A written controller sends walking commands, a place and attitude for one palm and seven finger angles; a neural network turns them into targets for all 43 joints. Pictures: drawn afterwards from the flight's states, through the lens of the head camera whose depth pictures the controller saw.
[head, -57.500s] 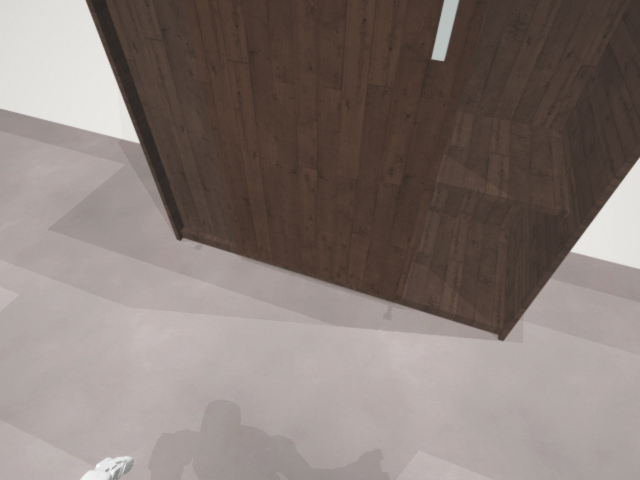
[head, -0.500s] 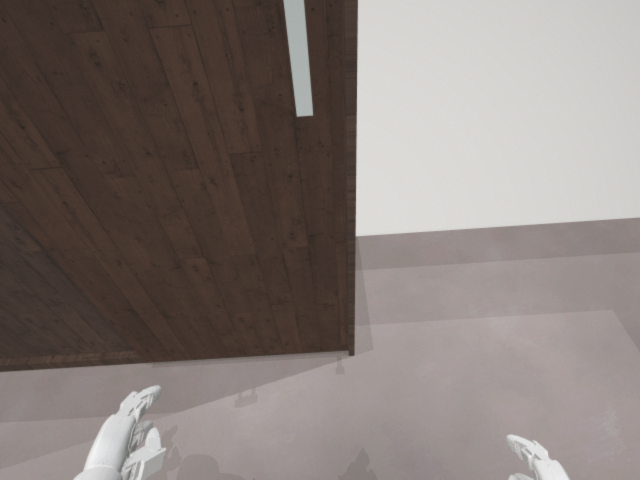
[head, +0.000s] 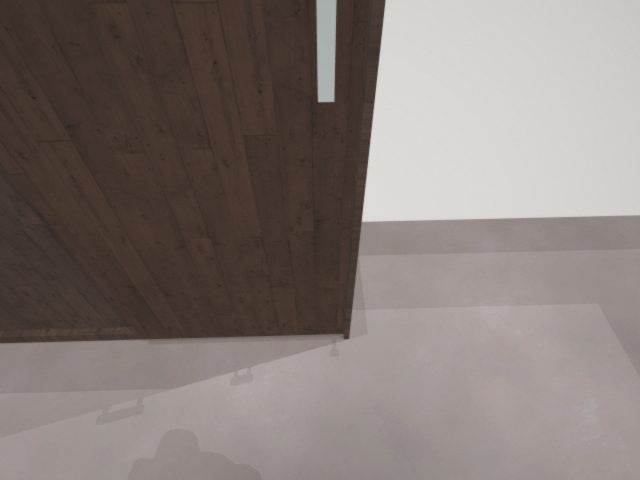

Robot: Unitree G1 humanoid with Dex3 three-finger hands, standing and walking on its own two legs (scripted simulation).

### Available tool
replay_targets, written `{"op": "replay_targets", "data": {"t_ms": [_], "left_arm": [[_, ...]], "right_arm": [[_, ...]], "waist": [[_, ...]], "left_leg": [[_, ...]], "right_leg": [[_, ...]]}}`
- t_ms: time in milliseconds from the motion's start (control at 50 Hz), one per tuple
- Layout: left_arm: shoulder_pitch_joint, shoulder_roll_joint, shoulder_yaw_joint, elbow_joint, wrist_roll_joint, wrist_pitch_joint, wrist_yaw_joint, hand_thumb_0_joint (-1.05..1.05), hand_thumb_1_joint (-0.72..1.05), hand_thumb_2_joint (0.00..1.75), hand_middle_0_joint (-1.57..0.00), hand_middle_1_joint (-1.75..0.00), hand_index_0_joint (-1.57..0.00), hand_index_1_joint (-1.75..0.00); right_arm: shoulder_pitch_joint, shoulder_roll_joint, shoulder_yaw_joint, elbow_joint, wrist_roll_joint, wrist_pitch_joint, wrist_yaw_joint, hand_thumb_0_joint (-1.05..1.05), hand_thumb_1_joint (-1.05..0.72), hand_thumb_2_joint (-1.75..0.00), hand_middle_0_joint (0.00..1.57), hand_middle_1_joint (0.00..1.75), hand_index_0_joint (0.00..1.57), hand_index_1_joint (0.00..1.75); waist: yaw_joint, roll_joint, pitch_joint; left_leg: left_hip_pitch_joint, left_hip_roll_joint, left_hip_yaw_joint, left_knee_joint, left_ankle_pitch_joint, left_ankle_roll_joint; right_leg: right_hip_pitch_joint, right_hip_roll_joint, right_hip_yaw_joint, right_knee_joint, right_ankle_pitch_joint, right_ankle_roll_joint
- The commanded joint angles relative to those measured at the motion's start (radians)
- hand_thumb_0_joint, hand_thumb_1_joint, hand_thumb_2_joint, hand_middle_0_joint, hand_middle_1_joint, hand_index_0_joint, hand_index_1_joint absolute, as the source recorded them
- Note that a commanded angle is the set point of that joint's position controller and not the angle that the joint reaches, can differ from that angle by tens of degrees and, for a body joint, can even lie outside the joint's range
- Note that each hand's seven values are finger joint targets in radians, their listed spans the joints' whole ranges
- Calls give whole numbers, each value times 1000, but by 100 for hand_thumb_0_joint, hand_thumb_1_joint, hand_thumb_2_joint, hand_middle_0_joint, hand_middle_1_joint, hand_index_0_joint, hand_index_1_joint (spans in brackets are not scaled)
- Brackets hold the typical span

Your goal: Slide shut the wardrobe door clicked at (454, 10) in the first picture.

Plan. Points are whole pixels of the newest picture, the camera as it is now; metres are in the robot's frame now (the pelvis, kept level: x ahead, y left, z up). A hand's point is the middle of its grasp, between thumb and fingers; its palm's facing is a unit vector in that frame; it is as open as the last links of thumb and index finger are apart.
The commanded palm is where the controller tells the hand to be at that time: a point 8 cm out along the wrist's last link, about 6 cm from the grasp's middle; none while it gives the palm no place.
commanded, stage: let the arm hang, fingers relaxed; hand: left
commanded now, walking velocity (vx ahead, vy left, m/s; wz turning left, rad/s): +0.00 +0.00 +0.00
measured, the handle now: (325, 29) +0.63 +0.03 +0.26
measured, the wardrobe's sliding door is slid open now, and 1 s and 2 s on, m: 0.00 0.00 0.00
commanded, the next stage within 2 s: look to check the result in 0.42 s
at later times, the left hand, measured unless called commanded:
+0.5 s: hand out of the picture +0.02 +0.16 -0.17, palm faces +0.00 -0.98 -0.18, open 7.3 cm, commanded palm none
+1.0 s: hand out of the picture +0.05 +0.15 -0.17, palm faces +0.00 -0.98 -0.19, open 7.3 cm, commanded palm none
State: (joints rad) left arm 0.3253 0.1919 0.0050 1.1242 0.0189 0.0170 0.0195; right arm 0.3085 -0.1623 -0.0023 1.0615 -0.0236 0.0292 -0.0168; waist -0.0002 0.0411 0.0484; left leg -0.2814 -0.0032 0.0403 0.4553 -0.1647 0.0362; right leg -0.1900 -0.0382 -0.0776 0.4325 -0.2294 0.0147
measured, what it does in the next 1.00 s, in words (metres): stands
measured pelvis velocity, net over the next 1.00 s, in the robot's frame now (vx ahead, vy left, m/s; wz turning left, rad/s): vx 0.04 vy -0.03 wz -0.01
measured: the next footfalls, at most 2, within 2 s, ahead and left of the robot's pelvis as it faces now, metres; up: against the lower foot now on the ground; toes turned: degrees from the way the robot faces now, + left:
none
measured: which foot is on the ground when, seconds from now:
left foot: down 0.00-1.00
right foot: down 0.00-1.00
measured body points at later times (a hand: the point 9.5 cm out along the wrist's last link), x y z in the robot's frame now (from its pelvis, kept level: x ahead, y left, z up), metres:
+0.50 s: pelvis +0.02 -0.01 +0.00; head +0.04 -0.02 +0.45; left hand +0.02 +0.21 -0.16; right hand +0.02 -0.23 -0.16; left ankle +0.05 +0.09 -0.74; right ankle +0.00 -0.13 -0.74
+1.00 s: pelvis +0.04 -0.03 +0.00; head +0.05 -0.03 +0.45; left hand +0.05 +0.20 -0.16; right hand +0.05 -0.25 -0.16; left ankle +0.05 +0.09 -0.74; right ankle +0.00 -0.13 -0.74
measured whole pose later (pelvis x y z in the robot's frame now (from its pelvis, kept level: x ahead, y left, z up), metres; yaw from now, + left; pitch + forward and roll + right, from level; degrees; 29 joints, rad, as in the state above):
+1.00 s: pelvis +0.04 -0.03 +0.00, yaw -1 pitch -1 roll +0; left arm 0.24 0.15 0.00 1.15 0.01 -0.02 0.03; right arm 0.23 -0.17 0.00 1.14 -0.02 0.00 -0.03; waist 0.00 0.01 0.05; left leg -0.18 0.02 0.04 0.40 -0.20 0.00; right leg -0.10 -0.01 -0.07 0.38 -0.26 -0.01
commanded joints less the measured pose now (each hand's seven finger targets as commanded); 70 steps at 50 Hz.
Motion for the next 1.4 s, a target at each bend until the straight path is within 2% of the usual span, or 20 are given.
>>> {"op": "replay_targets", "data": {"t_ms": [0, 240, 420, 480, 520, 620, 680, 820, 900, 1000, 1080, 1240, 1280, 1320, 1380], "left_arm": [[21, 79, 14, -19, -4, -18, 8, 0, 90, 90, -20, -30, -20, -30], [8, 55, 16, 1, -5, -26, 13, 0, 90, 90, -20, -30, -20, -30], [-4, 59, 18, 6, -8, -35, 15, 0, 90, 90, -20, -30, -20, -30], [-2, 64, 17, 8, -9, -34, 16, 0, 90, 90, -20, -30, -20, -30], [-11, 59, 17, 10, -9, -34, 16, 0, 90, 90, -20, -30, -20, -30], [-9, 63, 16, 13, -9, -35, 16, 0, 90, 90, -20, -30, -20, -30], [-8, 73, 17, 11, -9, -38, 17, 0, 90, 90, -20, -30, -20, -30], [-16, 78, 16, 11, -10, -40, 16, 0, 90, 90, -20, -30, -20, -30], [-17, 83, 18, 8, -10, -42, 16, 0, 90, 90, -20, -30, -20, -30], [-25, 82, 17, 8, -10, -39, 15, 0, 90, 90, -20, -30, -20, -30], [-24, 92, 19, 5, -11, -41, 15, 0, 90, 90, -20, -30, -20, -30], [-36, 97, 21, 1, -12, -43, 14, 0, 90, 90, -20, -30, -20, -30], [-35, 99, 20, 0, -11, -41, 14, 0, 90, 90, -20, -30, -20, -30], [-37, 92, 19, 1, -12, -40, 14, 0, 90, 90, -20, -30, -20, -30], [-34, 94, 20, 1, -11, -39, 14, 0, 90, 90, -20, -30, -20, -30]], "right_arm": [[45, -112, -22, -14, 0, -21, -12, 0, -90, -90, 20, 30, 20, 30], [29, -83, -16, 25, 2, -35, -16, 0, -90, -90, 20, 30, 20, 30], [19, -86, -15, 36, 5, -40, -20, 0, -90, -90, 20, 30, 20, 30], [10, -91, -16, 37, 8, -36, -20, 0, -90, -90, 20, 30, 20, 30], [12, -86, -15, 44, 6, -37, -21, 0, -90, -90, 20, 30, 20, 30], [2, -89, -15, 49, 6, -35, -20, 0, -90, -90, 20, 30, 20, 30], [-1, -102, -16, 47, 7, -35, -21, 0, -90, -90, 20, 30, 20, 30], [-20, -101, -15, 55, 6, -34, -21, 0, -90, -90, 20, 30, 20, 30], [-21, -109, -16, 53, 6, -37, -23, 0, -90, -90, 20, 30, 20, 30], [-31, -109, -15, 53, 6, -36, -23, 0, -90, -90, 20, 30, 20, 30], [-35, -121, -15, 51, 8, -35, -24, 0, -90, -90, 20, 30, 20, 30], [-36, -125, -15, 53, 6, -38, -25, 0, -90, -90, 20, 30, 20, 30], [-36, -126, -15, 51, 8, -36, -25, 0, -90, -90, 20, 30, 20, 30], [-37, -119, -13, 55, 6, -36, -25, 0, -90, -90, 20, 30, 20, 30], [-37, -121, -13, 54, 8, -35, -26, 0, -90, -90, 20, 30, 20, 30]], "waist": [[-8, -53, 34], [-3, -4, 28], [-5, -24, -15], [-4, -44, 10], [-9, -31, 9], [-6, -56, 11], [-7, -56, -6], [-6, -46, 12], [-6, -38, -18], [-5, -32, 11], [-3, -50, 2], [-6, -42, -21], [-5, -51, -13], [-5, -32, 0], [-3, -49, 6]], "left_leg": [[-8, 106, -134, -157, -196, 7], [24, 99, -111, -153, -67, 0], [90, 104, -91, -112, 94, -3], [100, 105, -86, -113, 78, -6], [94, 105, -85, -114, 83, -8], [106, 104, -80, -111, 86, -9], [122, 106, -79, -103, 121, -10], [121, 107, -73, -103, 119, -14], [138, 110, -71, -95, 156, -14], [132, 112, -73, -106, 139, -15], [143, 113, -72, -102, 150, -16], [149, 115, -71, -102, 177, -16], [151, 116, -70, -105, 168, -17], [141, 115, -71, -108, 161, -17], [142, 115, -71, -107, 160, -17]], "right_leg": [[-61, -54, 79, -103, -130, -47], [-24, -62, 85, -95, -25, -38], [11, -74, 86, -101, 67, -40], [-7, -71, 87, -115, 48, -40], [2, -74, 89, -114, 56, -41], [4, -76, 90, -122, 60, -41], [16, -75, 92, -118, 97, -43], [21, -81, 93, -130, 117, -44], [44, -82, 94, -124, 170, -46], [32, -79, 93, -134, 137, -45], [40, -78, 92, -136, 160, -45], [65, -81, 97, -130, 204, -48], [59, -78, 89, -134, 181, -46], [58, -80, 92, -137, 172, -45], [55, -77, 87, -141, 165, -45]]}}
